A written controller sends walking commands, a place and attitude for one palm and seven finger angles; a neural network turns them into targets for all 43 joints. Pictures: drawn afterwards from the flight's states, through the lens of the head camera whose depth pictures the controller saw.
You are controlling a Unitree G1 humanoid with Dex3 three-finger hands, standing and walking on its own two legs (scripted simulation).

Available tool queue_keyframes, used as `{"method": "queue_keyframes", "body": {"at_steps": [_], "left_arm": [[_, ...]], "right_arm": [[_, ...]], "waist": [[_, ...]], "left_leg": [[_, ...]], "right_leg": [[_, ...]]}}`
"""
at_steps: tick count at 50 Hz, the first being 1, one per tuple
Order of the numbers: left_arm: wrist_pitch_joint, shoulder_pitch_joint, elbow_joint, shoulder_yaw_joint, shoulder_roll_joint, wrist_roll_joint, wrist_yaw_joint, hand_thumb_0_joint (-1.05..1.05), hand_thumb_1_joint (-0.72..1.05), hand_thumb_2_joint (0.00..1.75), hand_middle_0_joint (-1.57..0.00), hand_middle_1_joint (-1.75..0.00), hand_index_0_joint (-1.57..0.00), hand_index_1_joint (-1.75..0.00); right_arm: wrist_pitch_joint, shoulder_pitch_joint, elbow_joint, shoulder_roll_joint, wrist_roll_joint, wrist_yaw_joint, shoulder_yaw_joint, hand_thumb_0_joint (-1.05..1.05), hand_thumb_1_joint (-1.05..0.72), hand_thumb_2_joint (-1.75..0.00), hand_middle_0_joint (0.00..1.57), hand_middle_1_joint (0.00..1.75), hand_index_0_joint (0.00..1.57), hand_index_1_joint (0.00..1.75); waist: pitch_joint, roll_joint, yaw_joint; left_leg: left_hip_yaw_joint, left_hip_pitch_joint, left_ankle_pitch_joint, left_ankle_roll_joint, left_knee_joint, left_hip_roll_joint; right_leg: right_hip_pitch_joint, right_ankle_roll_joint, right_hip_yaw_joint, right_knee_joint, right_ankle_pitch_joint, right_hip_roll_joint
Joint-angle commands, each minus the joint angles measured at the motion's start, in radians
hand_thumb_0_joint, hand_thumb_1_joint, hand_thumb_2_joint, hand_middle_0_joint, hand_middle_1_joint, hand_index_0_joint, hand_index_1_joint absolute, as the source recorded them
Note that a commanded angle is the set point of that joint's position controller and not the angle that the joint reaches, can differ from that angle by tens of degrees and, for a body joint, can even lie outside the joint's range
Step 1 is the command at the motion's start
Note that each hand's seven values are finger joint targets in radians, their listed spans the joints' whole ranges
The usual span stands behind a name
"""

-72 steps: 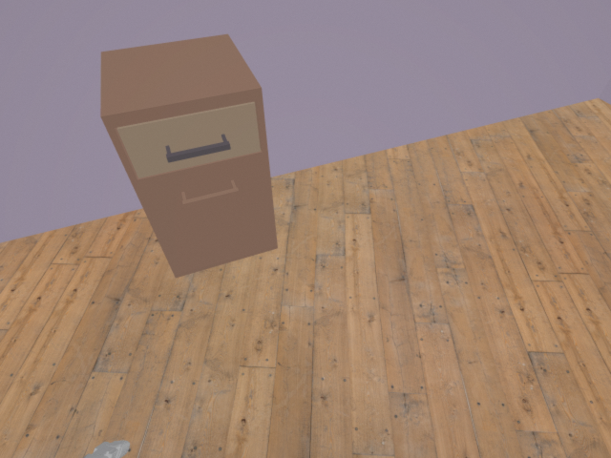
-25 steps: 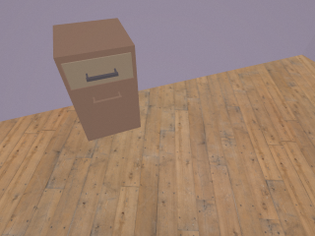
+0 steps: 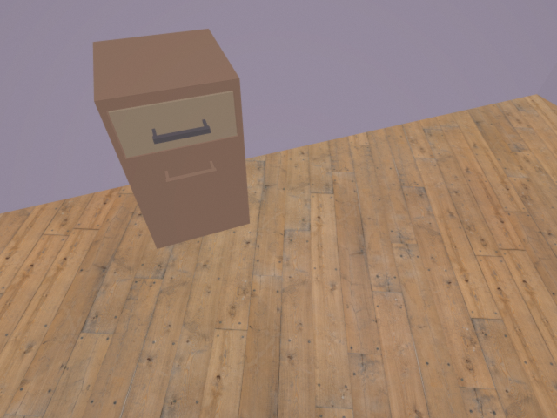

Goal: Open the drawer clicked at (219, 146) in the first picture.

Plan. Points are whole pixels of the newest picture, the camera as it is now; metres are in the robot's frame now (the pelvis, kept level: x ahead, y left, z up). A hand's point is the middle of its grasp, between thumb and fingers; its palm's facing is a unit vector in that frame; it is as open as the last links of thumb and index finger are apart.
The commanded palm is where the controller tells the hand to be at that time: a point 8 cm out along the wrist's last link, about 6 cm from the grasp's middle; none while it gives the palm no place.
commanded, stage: look at it before walking up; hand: left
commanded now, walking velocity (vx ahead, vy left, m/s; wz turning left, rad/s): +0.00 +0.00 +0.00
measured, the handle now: (181, 130) +0.96 +0.38 -0.17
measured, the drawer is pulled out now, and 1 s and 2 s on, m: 0.00 0.00 0.00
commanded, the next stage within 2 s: walk to a spot facing it in 0.20 s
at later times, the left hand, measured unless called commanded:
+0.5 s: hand out of the picture +0.06 +0.22 -0.17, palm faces -0.05 -0.96 -0.28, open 7.4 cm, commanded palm none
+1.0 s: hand out of the picture +0.14 +0.14 -0.17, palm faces -0.20 -0.96 -0.20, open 7.4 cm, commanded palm none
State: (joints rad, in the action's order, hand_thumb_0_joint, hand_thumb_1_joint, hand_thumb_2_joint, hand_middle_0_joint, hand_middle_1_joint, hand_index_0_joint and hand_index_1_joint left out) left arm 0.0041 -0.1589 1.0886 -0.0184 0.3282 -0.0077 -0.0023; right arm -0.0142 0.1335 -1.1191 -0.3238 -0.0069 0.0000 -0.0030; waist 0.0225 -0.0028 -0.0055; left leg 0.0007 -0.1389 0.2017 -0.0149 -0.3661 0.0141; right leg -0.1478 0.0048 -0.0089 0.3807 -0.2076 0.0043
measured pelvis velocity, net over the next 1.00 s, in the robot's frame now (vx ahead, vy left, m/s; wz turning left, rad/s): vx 0.18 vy -0.04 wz -0.33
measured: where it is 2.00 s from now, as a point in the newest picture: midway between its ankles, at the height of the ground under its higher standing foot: (311, 384)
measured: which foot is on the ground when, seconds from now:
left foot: down 0.00-0.64, up 0.66-1.00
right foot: down 0.00-1.00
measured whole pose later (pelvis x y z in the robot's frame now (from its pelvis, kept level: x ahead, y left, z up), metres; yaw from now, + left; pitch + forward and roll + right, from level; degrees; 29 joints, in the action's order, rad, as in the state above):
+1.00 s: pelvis +0.18 -0.04 -0.01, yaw -19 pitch +2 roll +0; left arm 0.05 -0.50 1.07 0.02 0.13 -0.03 -0.01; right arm -0.02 0.07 -0.93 -0.19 -0.01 0.03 0.05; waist 0.04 0.02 -0.07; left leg 0.06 -0.64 0.19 -0.05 -0.90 0.10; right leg 0.01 0.04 -0.13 0.32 -0.36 0.05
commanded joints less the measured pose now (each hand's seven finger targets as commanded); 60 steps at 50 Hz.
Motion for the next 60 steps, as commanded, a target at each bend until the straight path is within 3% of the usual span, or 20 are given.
{"method": "queue_keyframes", "body": {"at_steps": [1,15,18,22,25,28,30,31,32,33,38,43,50,51,53,54,55,56,57,60], "left_arm": [[0.022,0.038,-0.06,0.043,0.2,-0.004,-0.012,0.0,0.9,0.9,-0.2,-0.3,-0.2,-0.3],[0.023,0.044,-0.062,0.045,0.204,-0.004,-0.011,0.0,0.9,0.9,-0.2,-0.3,-0.2,-0.3],[-0.007,-0.03,-0.041,0.028,0.092,-0.006,-0.01,0.0,0.9,0.9,-0.2,-0.3,-0.2,-0.3],[-0.024,-0.058,-0.09,0.054,0.098,-0.016,0.016,0.0,0.9,0.9,-0.2,-0.3,-0.2,-0.3],[-0.015,-0.082,-0.125,0.065,0.056,-0.016,0.029,0.0,0.9,0.9,-0.2,-0.3,-0.2,-0.3],[-0.003,-0.069,-0.162,0.074,0.014,-0.014,0.04,0.0,0.9,0.9,-0.2,-0.3,-0.2,-0.3],[0.008,-0.161,-0.138,0.083,-0.009,-0.016,0.044,0.0,0.9,0.9,-0.2,-0.3,-0.2,-0.3],[0.018,-0.292,-0.099,0.092,0.011,-0.02,0.04,0.0,0.9,0.9,-0.2,-0.3,-0.2,-0.3],[0.036,-0.432,-0.058,0.122,0.144,-0.03,0.019,0.0,0.9,0.9,-0.2,-0.3,-0.2,-0.3],[0.037,-0.51,-0.043,0.118,0.158,-0.008,-0.003,0.0,0.9,0.9,-0.2,-0.3,-0.2,-0.3],[0.06,-0.36,-0.081,0.091,0.028,-0.015,-0.013,0.0,0.9,0.9,-0.2,-0.3,-0.2,-0.3],[0.073,-0.374,-0.064,0.09,0.008,-0.016,-0.016,0.0,0.9,0.9,-0.2,-0.3,-0.2,-0.3],[0.065,-0.364,-0.07,0.099,0.005,-0.022,-0.029,0.0,0.9,0.9,-0.2,-0.3,-0.2,-0.3],[0.064,-0.35,-0.077,0.104,0.017,-0.021,-0.03,0.0,0.9,0.9,-0.2,-0.3,-0.2,-0.3],[0.066,-0.29,-0.09,0.118,0.032,-0.015,-0.032,0.0,0.9,0.9,-0.2,-0.3,-0.2,-0.3],[0.066,-0.303,-0.106,0.12,0.003,-0.003,-0.025,0.0,0.9,0.9,-0.2,-0.3,-0.2,-0.3],[0.061,-0.368,-0.115,0.116,-0.06,0.017,-0.009,0.0,0.9,0.9,-0.2,-0.3,-0.2,-0.3],[0.06,-0.349,-0.129,0.108,-0.062,0.01,-0.011,0.0,0.9,0.9,-0.2,-0.3,-0.2,-0.3],[0.049,-0.304,-0.136,0.111,-0.047,0.005,-0.011,0.0,0.9,0.9,-0.2,-0.3,-0.2,-0.3],[0.013,-0.221,-0.16,0.119,-0.065,-0.018,0.021,0.0,0.9,0.9,-0.2,-0.3,-0.2,-0.3]], "right_arm": [[-0.019,-0.039,0.063,-0.199,-0.001,-0.015,0.035,0.0,-0.9,-0.9,0.2,0.3,0.2,0.3],[-0.018,-0.049,0.065,-0.203,-0.001,-0.014,0.034,0.0,-0.9,-0.9,0.2,0.3,0.2,0.3],[0.002,0.035,0.043,-0.089,-0.011,-0.012,0.014,0.0,-0.9,-0.9,0.2,0.3,0.2,0.3],[0.012,0.061,0.077,-0.135,-0.017,-0.012,0.046,0.0,-0.9,-0.9,0.2,0.3,0.2,0.3],[0.001,0.105,0.098,-0.172,-0.014,-0.016,0.071,0.0,-0.9,-0.9,0.2,0.3,0.2,0.3],[-0.02,0.122,0.113,-0.16,-0.013,-0.017,0.084,0.0,-0.9,-0.9,0.2,0.3,0.2,0.3],[-0.021,0.085,0.122,-0.132,-0.016,-0.016,0.08,0.0,-0.9,-0.9,0.2,0.3,0.2,0.3],[-0.019,0.054,0.136,-0.097,-0.015,-0.013,0.073,0.0,-0.9,-0.9,0.2,0.3,0.2,0.3],[-0.022,0.023,0.19,-0.001,-0.004,-0.007,0.055,0.0,-0.9,-0.9,0.2,0.3,0.2,0.3],[-0.03,-0.077,0.243,-0.015,-0.011,-0.005,0.049,0.0,-0.9,-0.9,0.2,0.3,0.2,0.3],[-0.037,-0.049,0.21,0.024,-0.018,0.007,0.062,0.0,-0.9,-0.9,0.2,0.3,0.2,0.3],[-0.021,-0.055,0.233,0.059,-0.011,0.018,0.068,0.0,-0.9,-0.9,0.2,0.3,0.2,0.3],[-0.039,-0.173,0.311,0.086,-0.002,0.024,0.059,0.0,-0.9,-0.9,0.2,0.3,0.2,0.3],[-0.044,-0.14,0.305,0.074,0.0,0.018,0.062,0.0,-0.9,-0.9,0.2,0.3,0.2,0.3],[-0.054,0.114,0.23,0.025,-0.004,-0.005,0.078,0.0,-0.9,-0.9,0.2,0.3,0.2,0.3],[-0.055,0.264,0.19,-0.052,-0.012,-0.021,0.094,0.0,-0.9,-0.9,0.2,0.3,0.2,0.3],[-0.058,0.354,0.173,-0.164,-0.024,-0.026,0.117,0.0,-0.9,-0.9,0.2,0.3,0.2,0.3],[-0.048,0.336,0.178,-0.157,-0.011,-0.024,0.102,0.0,-0.9,-0.9,0.2,0.3,0.2,0.3],[-0.045,0.25,0.197,-0.1,-0.008,-0.021,0.092,0.0,-0.9,-0.9,0.2,0.3,0.2,0.3],[-0.062,0.103,0.22,0.03,-0.014,-0.026,0.054,0.0,-0.9,-0.9,0.2,0.3,0.2,0.3]], "waist": [[-0.046,0.003,0.004],[-0.048,-0.002,0.002],[-0.048,0.001,0.005],[0.08,0.035,0.004],[0.108,0.129,0.013],[0.079,0.172,0.014],[0.063,0.121,-0.04],[0.031,-0.016,-0.1],[0.003,-0.422,-0.14],[0.024,-0.333,-0.158],[0.061,-0.02,-0.047],[0.038,-0.082,-0.025],[0.069,-0.165,-0.047],[0.045,-0.16,-0.031],[-0.081,-0.132,0.082],[-0.189,-0.048,0.131],[-0.318,0.255,0.125],[-0.317,0.236,0.098],[-0.183,0.131,0.063],[0.022,0.158,-0.012]], "left_leg": [[-0.089,0.023,-0.148,0.04,0.053,0.108],[-0.089,0.031,-0.147,0.039,0.058,0.107],[-0.043,0.045,0.045,0.022,0.017,0.105],[-0.081,-0.038,0.391,0.058,0.051,0.148],[-0.195,-0.019,0.485,0.129,0.113,0.264],[-0.18,0.045,0.264,0.185,0.096,0.352],[-0.032,-0.082,0.151,0.129,-0.071,0.301],[0.068,-0.207,0.15,0.068,-0.31,0.21],[0.201,-0.545,0.363,-0.01,-0.702,0.047],[0.075,-0.648,0.41,-0.008,-0.823,0.031],[0.024,-0.587,0.149,-0.023,-0.806,0.11],[0.056,-0.591,0.014,-0.049,-0.719,0.092],[0.097,-0.415,-0.002,-0.021,-0.37,0.041],[0.103,-0.311,0.007,-0.01,-0.319,0.021],[0.089,0.016,-0.084,0.009,-0.155,0.003],[0.016,0.28,-0.174,0.03,-0.161,0.114],[-0.37,0.479,-0.391,0.154,-0.144,0.46],[-0.487,0.379,-0.446,0.226,-0.037,0.554],[-0.388,0.222,-0.34,0.236,0.012,0.531],[-0.122,-0.104,-0.317,0.153,0.064,0.392]], "right_leg": [[-0.002,0.024,-0.1,-0.064,0.143,-0.12],[0.003,0.021,-0.098,-0.075,0.142,-0.121],[-0.052,0.018,-0.116,-0.048,-0.062,-0.093],[-0.211,0.036,-0.132,0.019,-0.318,-0.033],[-0.315,0.029,-0.046,0.243,-0.272,0.032],[-0.362,0.011,0.018,0.374,-0.279,-0.019],[-0.157,0.017,0.056,0.248,-0.219,-0.026],[0.032,0.036,-0.003,0.088,-0.134,-0.021],[0.233,0.117,-0.495,-0.111,-0.098,-0.295],[0.231,0.182,-0.684,-0.169,0.082,-0.38],[0.112,0.222,-0.415,-0.115,0.231,-0.268],[0.12,0.183,-0.281,-0.125,0.347,-0.194],[0.092,0.146,-0.269,-0.069,0.551,-0.16],[0.068,0.146,-0.276,-0.022,0.636,-0.163],[0.002,0.102,-0.237,0.218,0.674,-0.112],[-0.131,0.074,-0.194,0.421,0.461,-0.053],[-0.363,0.015,-0.052,0.782,-0.268,0.092],[-0.415,0.018,-0.088,0.989,-0.407,0.061],[-0.434,0.013,-0.079,1.048,-0.346,0.0],[-0.409,-0.016,-0.023,1.007,-0.197,-0.081]]}}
